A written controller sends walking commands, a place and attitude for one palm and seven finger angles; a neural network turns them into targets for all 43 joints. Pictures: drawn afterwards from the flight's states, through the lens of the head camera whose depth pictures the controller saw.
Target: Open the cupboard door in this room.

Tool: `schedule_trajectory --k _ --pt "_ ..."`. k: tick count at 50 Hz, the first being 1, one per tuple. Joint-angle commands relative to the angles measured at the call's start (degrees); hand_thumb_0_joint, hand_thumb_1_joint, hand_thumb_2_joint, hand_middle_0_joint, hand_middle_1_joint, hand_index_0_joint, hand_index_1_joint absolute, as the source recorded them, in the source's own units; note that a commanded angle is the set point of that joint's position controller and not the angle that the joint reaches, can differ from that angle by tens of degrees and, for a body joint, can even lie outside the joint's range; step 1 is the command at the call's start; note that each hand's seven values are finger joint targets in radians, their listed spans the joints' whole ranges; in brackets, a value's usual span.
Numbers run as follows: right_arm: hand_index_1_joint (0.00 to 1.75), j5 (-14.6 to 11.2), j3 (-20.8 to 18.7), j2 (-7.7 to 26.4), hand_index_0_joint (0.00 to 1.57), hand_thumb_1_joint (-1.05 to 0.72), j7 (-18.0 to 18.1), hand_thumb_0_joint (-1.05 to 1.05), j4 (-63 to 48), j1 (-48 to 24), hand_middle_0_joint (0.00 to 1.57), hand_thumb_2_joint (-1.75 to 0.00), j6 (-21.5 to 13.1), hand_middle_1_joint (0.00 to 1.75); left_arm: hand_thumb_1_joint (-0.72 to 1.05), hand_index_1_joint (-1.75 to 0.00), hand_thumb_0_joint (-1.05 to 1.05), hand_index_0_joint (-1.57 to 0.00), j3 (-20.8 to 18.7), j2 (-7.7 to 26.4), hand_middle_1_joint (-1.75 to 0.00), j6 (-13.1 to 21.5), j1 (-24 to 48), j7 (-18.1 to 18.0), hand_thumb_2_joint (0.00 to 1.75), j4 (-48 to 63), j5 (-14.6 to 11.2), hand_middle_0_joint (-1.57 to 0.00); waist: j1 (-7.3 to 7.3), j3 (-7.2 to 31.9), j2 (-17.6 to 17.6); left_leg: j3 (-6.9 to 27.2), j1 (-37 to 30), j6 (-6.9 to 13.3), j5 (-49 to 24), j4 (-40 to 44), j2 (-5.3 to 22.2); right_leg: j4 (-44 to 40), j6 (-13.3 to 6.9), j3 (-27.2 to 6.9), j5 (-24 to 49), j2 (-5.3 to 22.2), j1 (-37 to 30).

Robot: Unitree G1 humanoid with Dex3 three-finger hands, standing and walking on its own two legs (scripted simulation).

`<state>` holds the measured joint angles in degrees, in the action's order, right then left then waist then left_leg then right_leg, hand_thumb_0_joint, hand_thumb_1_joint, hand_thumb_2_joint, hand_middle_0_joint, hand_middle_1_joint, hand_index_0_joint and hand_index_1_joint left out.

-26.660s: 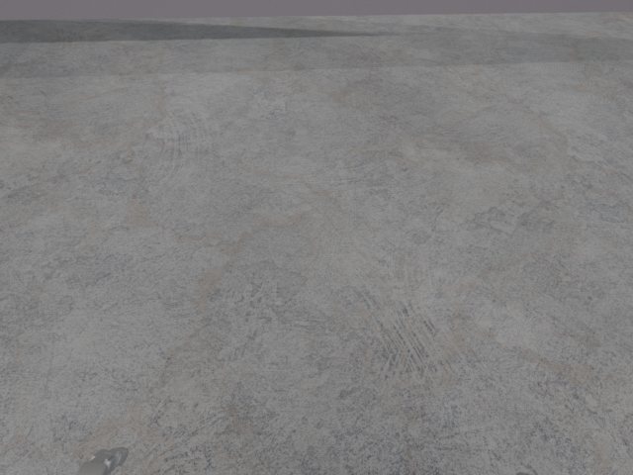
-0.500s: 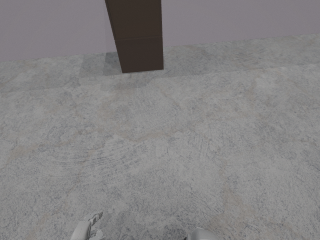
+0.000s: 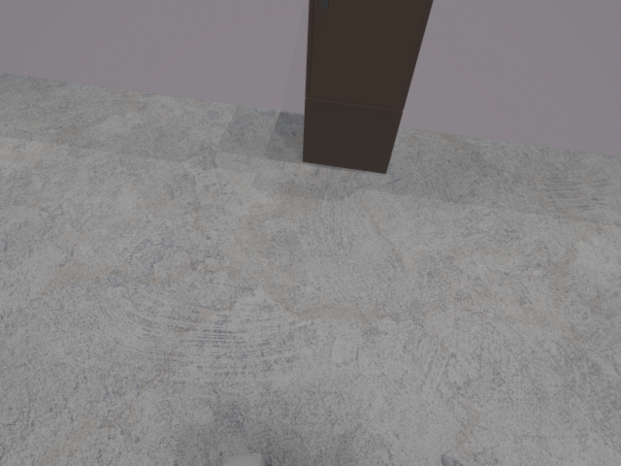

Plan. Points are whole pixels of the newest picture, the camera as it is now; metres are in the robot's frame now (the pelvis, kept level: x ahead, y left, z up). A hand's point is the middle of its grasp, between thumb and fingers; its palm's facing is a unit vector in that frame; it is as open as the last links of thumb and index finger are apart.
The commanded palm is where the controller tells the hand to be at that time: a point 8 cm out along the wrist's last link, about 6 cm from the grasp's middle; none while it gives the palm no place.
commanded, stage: turn or walk to find it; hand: left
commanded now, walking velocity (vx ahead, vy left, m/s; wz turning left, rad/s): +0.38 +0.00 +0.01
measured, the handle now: out of the picture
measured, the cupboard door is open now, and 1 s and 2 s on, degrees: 0 0 0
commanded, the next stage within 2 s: stand and wait in 0.38 s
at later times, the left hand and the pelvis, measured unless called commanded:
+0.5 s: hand (236, 329) +0.33 +0.18 -0.15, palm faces -0.05 -0.98 -0.20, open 7.4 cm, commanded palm none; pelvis +0.19 +0.00 +0.01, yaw -1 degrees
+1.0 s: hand (244, 355) +0.30 +0.16 -0.17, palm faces +0.13 -0.98 -0.17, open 7.3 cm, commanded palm none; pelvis +0.31 -0.02 +0.01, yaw +1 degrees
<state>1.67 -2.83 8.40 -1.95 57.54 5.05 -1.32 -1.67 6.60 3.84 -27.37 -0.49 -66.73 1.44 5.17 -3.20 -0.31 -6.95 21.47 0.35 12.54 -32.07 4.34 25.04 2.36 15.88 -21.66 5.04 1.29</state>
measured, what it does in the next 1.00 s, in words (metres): walks ahead: right foot, then left foot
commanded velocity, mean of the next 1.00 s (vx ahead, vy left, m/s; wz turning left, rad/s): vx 0.21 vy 0.00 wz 0.02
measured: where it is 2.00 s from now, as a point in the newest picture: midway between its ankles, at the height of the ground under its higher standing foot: (322, 428)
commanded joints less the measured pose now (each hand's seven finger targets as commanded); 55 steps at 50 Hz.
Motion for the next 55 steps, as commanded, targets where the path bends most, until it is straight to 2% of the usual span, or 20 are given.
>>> schedule_trajectory --k 1,2,5,10,19,23,26,27,28,29,30,31,33,36,45,48,49,51,52,55 --pt "0.3 0.03 -3.84 15.88 0.2 -0.9 2.26 0.0 3.77 24.24 0.2 -0.9 -2.41 0.3 0.9 -0.3 0.0 -0.2 -0.53 5.43 -0.3 0.9 2.21 0.38 0.9 5.43 -0.89 -0.2 -12.44 12.15 18.0 28.81 -39.55 10.25 -11.15 12.63 19.65 37.33 -1.28 -4.32 -10.02 -1.08 32.95" --pt "0.3 -0.49 -3.68 16.13 0.2 -0.9 2.66 0.0 4.34 24.62 0.2 -0.9 -1.78 0.3 0.9 -0.3 0.0 -0.2 -0.76 6.78 -0.3 0.54 6.24 0.15 0.9 7.07 -0.65 -0.2 -12.33 8.65 12.25 27.32 -36.46 12.16 -11.09 13.88 21.38 43.0 -2.27 -9.34 -11.24 0.93 36.52" --pt "0.3 -0.52 -1.9 8.73 0.2 -0.9 2.85 0.0 2.1 14.04 0.2 -0.9 -2.47 0.3 0.9 -0.3 0.0 -0.2 -1.48 5.24 -0.3 -0.51 9.0 0.63 0.9 5.65 -0.1 -0.2 -8.0 -0.49 6.39 18.92 -18.72 9.13 -3.53 19.26 16.9 44.25 -1.92 -13.33 -1.26 5.04 34.52" --pt "0.3 -0.49 -1.45 4.78 0.2 -0.9 3.04 0.0 1.62 14.25 0.2 -0.9 -3.59 0.3 0.9 -0.3 0.0 -0.2 -2.08 2.76 -0.3 -2.61 7.7 1.07 0.9 6.58 0.53 -0.2 -4.77 -2.11 5.57 9.82 -12.42 7.18 -3.54 23.52 11.99 42.68 -0.51 -12.91 9.36 4.66 34.08" --pt "0.3 -0.47 -1.52 6.65 0.2 -0.9 3.46 0.0 3.8 20.23 0.2 -0.9 -4.04 0.3 0.9 -0.3 0.0 -0.2 -1.87 5.36 -0.3 -2.74 23.79 2.15 0.9 14.05 -0.07 -0.2 -6.73 -5.02 6.15 7.44 -21.64 8.97 -20.32 21.56 11.53 26.02 0.73 -11.62 14.33 4.64 41.14" --pt "0.3 -0.04 -1.36 7.54 0.2 -0.9 3.7 0.0 5.23 21.59 0.2 -0.9 -3.36 0.3 0.9 -0.3 0.0 -0.2 -1.06 4.78 -0.3 -1.89 25.78 1.69 0.9 14.83 -0.49 -0.2 -7.32 -2.8 7.22 4.86 -23.25 7.14 -38.58 14.53 10.82 12.37 -1.4 -8.95 12.29 0.75 30.63" --pt "0.3 -0.62 -1.5 8.64 0.2 -0.9 3.79 0.0 5.86 20.6 0.2 -0.9 -2.76 0.3 0.9 -0.3 0.0 -0.2 -1.1 6.87 -0.3 -0.86 13.63 1.13 0.9 10.68 -0.29 -0.2 -2.12 4.55 5.91 3.24 -22.64 3.95 -42.75 1.88 8.35 3.39 -2.35 -6.72 20.23 -2.68 13.36" --pt "0.3 -0.95 -1.42 8.06 0.2 -0.9 3.52 0.0 5.76 20.45 0.2 -0.9 -2.78 0.3 0.9 -0.3 0.0 -0.2 -1.75 9.9 -0.3 -0.13 7.47 0.72 0.9 8.48 -0.11 -0.2 0.27 8.8 2.71 2.34 -16.63 1.93 -35.18 -6.25 6.32 2.09 -2.76 -8.89 32.57 0.1 1.63" --pt "0.3 -1.47 -1.08 5.0 0.2 -0.9 3.16 0.0 5.35 22.64 0.2 -0.9 -2.83 0.3 0.9 -0.3 0.0 -0.2 -2.95 14.9 -0.3 0.72 1.31 -0.09 0.9 6.51 0.34 -0.2 1.71 15.32 -7.56 -0.15 -3.17 -0.3 -12.21 -20.88 0.74 6.6 -7.03 -20.82 60.55 12.78 -14.23" --pt "0.3 -2.03 -0.93 4.67 0.2 -0.9 3.46 0.0 4.84 25.56 0.2 -0.9 -2.3 0.3 0.9 -0.3 0.0 -0.2 -3.45 18.64 -0.3 0.8 -1.94 -0.14 0.9 4.98 -0.8 -0.2 0.43 19.7 -12.54 2.7 3.05 -1.38 22.99 -34.82 -4.39 5.6 -14.22 -30.04 79.17 23.62 -18.98" --pt "0.3 -2.15 -0.8 4.4 0.2 -0.9 3.76 0.0 4.85 23.58 0.2 -0.9 -1.67 0.3 0.9 -0.3 0.0 -0.2 -3.03 17.32 -0.3 0.52 1.19 -0.49 0.9 5.93 -1.09 -0.2 -0.24 15.68 -8.32 8.11 3.47 -0.94 22.4 -39.04 -2.11 1.72 -16.04 -28.59 69.43 23.01 -11.94" --pt "0.3 -1.88 -0.52 2.6 0.2 -0.9 3.24 0.0 5.09 22.02 0.2 -0.9 -1.14 0.3 0.9 -0.3 0.0 -0.2 -3.16 15.89 -0.3 0.44 5.43 -0.46 0.9 6.53 -0.99 -0.2 -0.91 14.09 -11.46 8.38 5.6 -1.1 19.82 -41.43 -0.22 -1.48 -15.42 -29.91 51.43 21.21 -7.79" --pt "0.3 -1.07 -0.82 2.6 0.2 -0.9 2.72 0.0 4.65 18.15 0.2 -0.9 -0.3 0.3 0.9 -0.3 0.0 -0.2 -2.41 12.28 -0.3 -0.25 12.33 -0.57 0.9 8.36 -1.2 -0.2 -3.17 5.97 -5.3 8.39 6.12 -0.79 12.11 -40.01 2.26 -7.67 -11.43 -25.07 25.16 16.87 4.95" --pt "0.3 -0.17 -0.86 1.33 0.2 -0.9 2.01 0.0 5.06 19.01 0.2 -0.9 1.07 0.3 0.9 -0.3 0.0 -0.2 -1.95 9.05 -0.3 -0.25 15.47 -0.2 0.9 8.59 -0.61 -0.2 -6.04 2.22 -6.65 5.42 1.77 -1.77 6.22 -33.24 2.88 -14.29 -8.1 -19.03 3.73 12.48 17.35" --pt "0.3 -0.6 -0.12 1.42 0.2 -0.9 1.77 0.0 1.76 9.99 0.2 -0.9 0.23 0.3 0.9 -0.3 0.0 -0.2 -2.3 10.53 -0.3 -0.33 11.29 -0.24 0.9 6.02 -0.08 -0.2 -3.72 0.84 -6.84 2.54 -0.93 -3.27 6.73 -7.92 1.38 -13.81 -10.88 -18.54 9.83 12.09 12.49" --pt "0.3 -0.73 0.47 1.63 0.2 -0.9 2.31 0.0 3.07 12.28 0.2 -0.9 -0.57 0.3 0.9 -0.3 0.0 -0.2 -1.77 9.71 -0.3 -1.03 11.58 -0.48 0.9 4.9 -0.73 -0.2 -5.42 2.48 -4.32 1.44 -12.48 -3.55 -1.32 5.24 -0.27 -8.5 -8.03 -15.54 11.22 9.13 15.26" --pt "0.3 -0.87 0.46 2.95 0.2 -0.9 2.46 0.0 3.76 13.42 0.2 -0.9 -1.1 0.3 0.9 -0.3 0.0 -0.2 -1.36 8.55 -0.3 -1.38 11.36 -0.57 0.9 4.7 -1.0 -0.2 -6.02 3.06 -0.71 3.14 -17.65 -3.52 -5.02 9.03 0.78 -5.31 -6.16 -14.34 9.87 6.92 18.17" --pt "0.3 -0.55 -0.08 8.41 0.2 -0.9 3.13 0.0 3.34 13.29 0.2 -0.9 -1.35 0.3 0.9 -0.3 0.0 -0.2 -0.29 4.96 -0.3 -2.1 9.1 -0.44 0.9 4.84 -1.27 -0.2 -5.3 2.28 12.65 14.91 -16.07 1.74 -7.54 15.64 12.37 2.21 -1.53 -9.74 3.65 0.43 19.63" --pt "0.3 -0.58 -0.11 9.51 0.2 -0.9 3.31 0.0 2.69 11.08 0.2 -0.9 -0.63 0.3 0.9 -0.3 0.0 -0.2 -0.23 4.82 -0.3 -2.45 8.93 -0.29 0.9 4.51 -1.04 -0.2 -4.45 -0.04 11.31 16.26 -10.05 3.84 -3.69 18.39 14.4 5.17 -1.06 -9.58 1.44 -0.03 15.83" --pt "0.3 -0.79 0.88 6.75 0.2 -0.9 4.21 0.0 2.93 7.95 0.2 -0.9 -0.83 0.3 0.9 -0.3 0.0 -0.2 0.29 4.77 -0.3 -3.36 8.18 -0.36 0.9 2.8 -0.53 -0.2 -4.16 -2.49 13.87 13.33 -9.44 4.92 -9.31 21.08 11.58 11.07 -0.63 -11.77 -0.88 1.07 15.94"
